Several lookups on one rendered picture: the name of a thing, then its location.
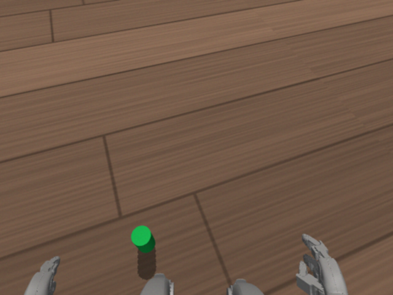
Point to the right robot hand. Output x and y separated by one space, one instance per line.
327 277

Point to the left robot hand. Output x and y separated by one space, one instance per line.
42 282

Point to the can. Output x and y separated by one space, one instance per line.
143 239

